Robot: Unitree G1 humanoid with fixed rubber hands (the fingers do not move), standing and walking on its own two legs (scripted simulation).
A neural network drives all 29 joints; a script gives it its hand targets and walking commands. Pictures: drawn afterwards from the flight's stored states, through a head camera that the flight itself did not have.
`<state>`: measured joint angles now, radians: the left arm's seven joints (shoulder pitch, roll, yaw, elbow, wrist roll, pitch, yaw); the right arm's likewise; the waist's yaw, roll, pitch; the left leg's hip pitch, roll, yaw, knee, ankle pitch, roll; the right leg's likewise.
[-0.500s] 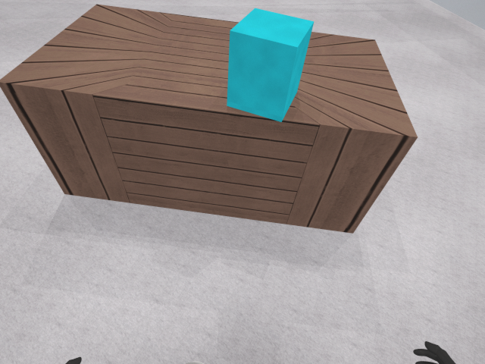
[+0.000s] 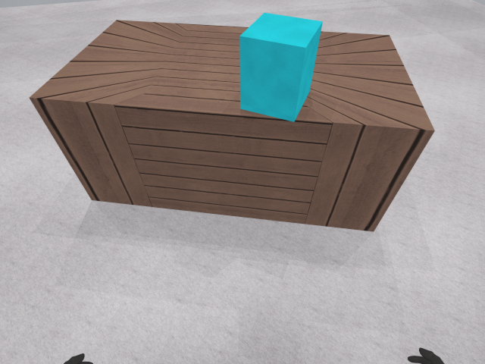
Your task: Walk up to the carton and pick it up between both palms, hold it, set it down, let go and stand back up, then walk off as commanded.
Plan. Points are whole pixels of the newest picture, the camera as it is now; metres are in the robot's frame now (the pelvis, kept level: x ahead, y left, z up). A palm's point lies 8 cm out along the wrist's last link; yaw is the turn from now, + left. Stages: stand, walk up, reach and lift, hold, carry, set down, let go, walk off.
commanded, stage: walk off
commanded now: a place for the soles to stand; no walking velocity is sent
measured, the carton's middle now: (279, 67) +1.04 -0.06 -0.01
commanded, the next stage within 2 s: stand in 0.20 s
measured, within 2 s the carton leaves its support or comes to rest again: neither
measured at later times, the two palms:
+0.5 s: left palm out of the picture +0.11 +0.31 -0.08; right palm out of the picture +0.15 -0.30 -0.07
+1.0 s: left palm out of the picture +0.11 +0.31 -0.08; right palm out of the picture +0.15 -0.30 -0.07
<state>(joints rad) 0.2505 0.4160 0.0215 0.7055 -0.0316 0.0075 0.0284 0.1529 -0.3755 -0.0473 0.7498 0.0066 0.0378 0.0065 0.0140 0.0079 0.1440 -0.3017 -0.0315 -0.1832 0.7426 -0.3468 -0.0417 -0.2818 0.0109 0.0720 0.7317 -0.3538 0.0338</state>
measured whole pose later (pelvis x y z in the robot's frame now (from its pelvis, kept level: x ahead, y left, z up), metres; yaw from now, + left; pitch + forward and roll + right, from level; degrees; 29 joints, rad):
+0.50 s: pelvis +0.01 +0.00 +0.01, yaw +0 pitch -4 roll -1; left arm 0.25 0.42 0.02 0.71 -0.03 0.01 0.02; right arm 0.09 -0.38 -0.05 0.81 0.01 0.02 0.01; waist 0.01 -0.01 0.11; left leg -0.30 -0.03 -0.18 0.70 -0.33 -0.05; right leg -0.28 0.01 0.07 0.69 -0.34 0.03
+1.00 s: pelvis +0.00 +0.00 +0.01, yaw +0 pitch -4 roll -1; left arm 0.25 0.42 0.02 0.71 -0.03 0.01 0.02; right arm 0.06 -0.38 -0.05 0.86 0.01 0.02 0.01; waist 0.01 -0.02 0.09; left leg -0.30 -0.02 -0.18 0.69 -0.32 -0.05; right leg -0.28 0.01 0.07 0.68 -0.33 0.03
